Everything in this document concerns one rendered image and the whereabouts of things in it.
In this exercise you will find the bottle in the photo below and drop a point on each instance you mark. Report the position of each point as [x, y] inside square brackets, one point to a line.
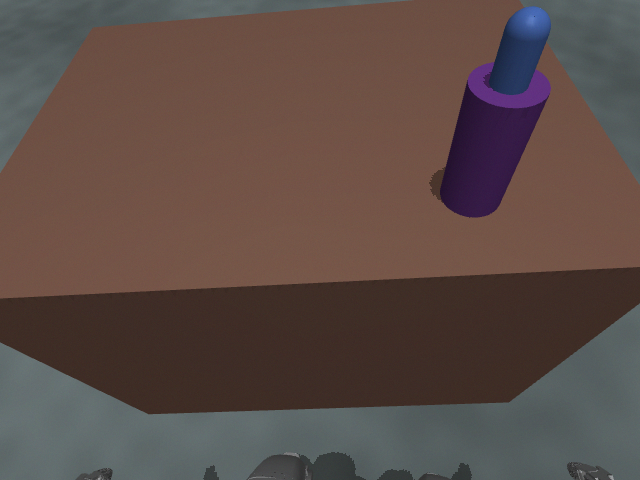
[501, 105]

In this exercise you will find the right robot hand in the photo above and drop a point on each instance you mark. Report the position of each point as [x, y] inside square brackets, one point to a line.
[580, 471]

